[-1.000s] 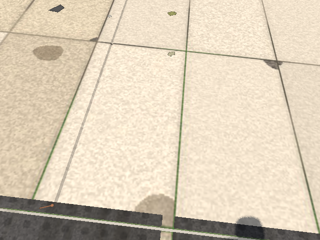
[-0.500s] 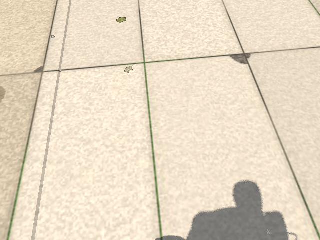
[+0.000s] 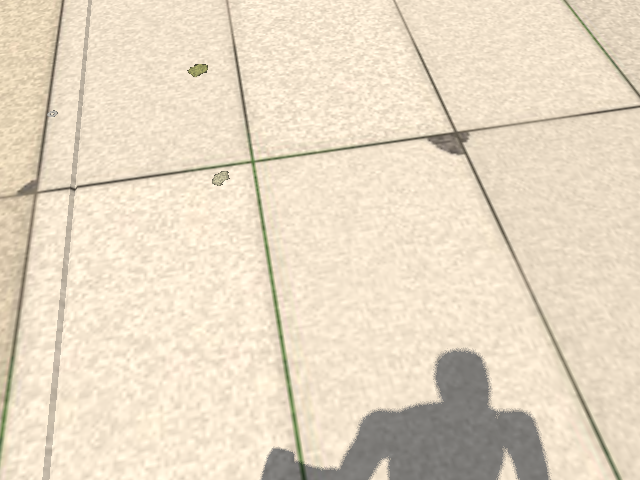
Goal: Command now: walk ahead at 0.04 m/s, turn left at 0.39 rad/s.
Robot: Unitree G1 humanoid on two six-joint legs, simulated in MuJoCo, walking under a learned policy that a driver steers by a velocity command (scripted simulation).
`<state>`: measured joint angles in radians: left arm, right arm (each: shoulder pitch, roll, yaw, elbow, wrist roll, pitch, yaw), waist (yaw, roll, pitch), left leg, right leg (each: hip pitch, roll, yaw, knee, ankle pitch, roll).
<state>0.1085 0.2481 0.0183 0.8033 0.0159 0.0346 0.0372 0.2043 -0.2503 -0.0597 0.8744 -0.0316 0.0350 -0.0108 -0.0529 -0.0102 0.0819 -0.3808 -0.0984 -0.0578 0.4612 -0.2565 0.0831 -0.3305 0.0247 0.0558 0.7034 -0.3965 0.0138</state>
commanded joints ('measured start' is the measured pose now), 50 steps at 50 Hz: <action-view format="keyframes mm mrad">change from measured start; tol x32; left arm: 1 235 84 23 11 -11 5 17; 8 -75 107 17 -115 30 -19 18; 50 307 178 75 6 16 -25 -17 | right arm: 1 -129 -148 -43 -94 -4 10 -7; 50 -109 -47 -2 -161 16 14 -50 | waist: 1 117 134 -200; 6 -14 -285 -89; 24 70 -192 -133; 28 24 261 -174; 50 123 -185 -54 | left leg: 1 -15 192 -279 -71 149 79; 5 -343 -78 -60 621 -310 -58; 10 -312 46 0 951 -129 -128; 23 45 48 122 231 -233 -98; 27 492 360 -242 -222 350 -24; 45 245 357 -77 -43 446 124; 50 -153 66 68 592 -358 -85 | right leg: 1 246 -2 -41 -173 116 -8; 6 -6 -510 450 -576 -131 -237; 13 313 -290 65 -367 618 -262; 24 225 -290 -27 -260 707 -213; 28 -70 -81 -112 115 -206 -11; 43 12 -24 -100 2 -76 -13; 50 195 -411 459 -422 682 -354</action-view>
